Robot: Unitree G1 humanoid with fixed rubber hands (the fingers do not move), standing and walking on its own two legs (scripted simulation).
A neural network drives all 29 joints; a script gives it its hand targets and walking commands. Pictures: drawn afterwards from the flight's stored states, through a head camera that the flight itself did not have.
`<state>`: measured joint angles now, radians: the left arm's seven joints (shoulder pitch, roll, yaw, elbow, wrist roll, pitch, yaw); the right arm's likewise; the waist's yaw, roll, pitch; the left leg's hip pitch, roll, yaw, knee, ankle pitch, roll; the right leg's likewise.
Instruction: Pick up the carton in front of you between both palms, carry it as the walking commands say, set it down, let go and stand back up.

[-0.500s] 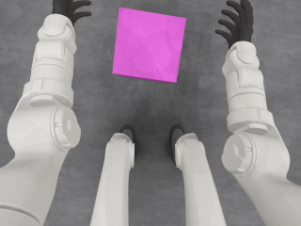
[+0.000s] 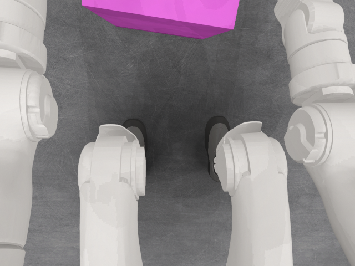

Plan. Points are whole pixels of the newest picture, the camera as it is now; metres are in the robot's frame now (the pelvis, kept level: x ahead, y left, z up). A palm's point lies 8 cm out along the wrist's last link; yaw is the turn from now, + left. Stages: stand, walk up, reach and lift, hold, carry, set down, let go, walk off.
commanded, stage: reach and lift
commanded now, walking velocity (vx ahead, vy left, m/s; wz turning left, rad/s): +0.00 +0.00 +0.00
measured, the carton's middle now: out of the picture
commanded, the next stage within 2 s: none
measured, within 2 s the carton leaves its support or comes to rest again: leaves its support in 0.92 s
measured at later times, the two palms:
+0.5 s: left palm out of the picture +0.58 +0.21 -0.20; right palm out of the picture +0.56 -0.13 -0.19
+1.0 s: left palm out of the picture +0.57 +0.19 -0.18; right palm out of the picture +0.56 -0.11 -0.17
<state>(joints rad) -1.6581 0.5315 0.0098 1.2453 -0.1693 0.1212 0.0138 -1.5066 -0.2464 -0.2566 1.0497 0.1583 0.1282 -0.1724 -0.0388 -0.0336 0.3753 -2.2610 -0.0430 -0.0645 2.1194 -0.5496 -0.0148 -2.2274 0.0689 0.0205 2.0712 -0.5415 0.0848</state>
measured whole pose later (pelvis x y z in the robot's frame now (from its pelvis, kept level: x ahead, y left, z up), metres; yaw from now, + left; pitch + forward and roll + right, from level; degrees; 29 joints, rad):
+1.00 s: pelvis +0.01 +0.00 -0.02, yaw +0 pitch +37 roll -3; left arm -1.49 0.36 0.06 0.99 -0.08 0.26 0.10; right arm -1.39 -0.14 -0.33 0.86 0.11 0.23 -0.22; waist -0.01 -0.06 0.34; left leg -2.25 -0.04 -0.05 2.23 -0.62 0.00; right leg -2.23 0.11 0.05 2.19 -0.60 0.10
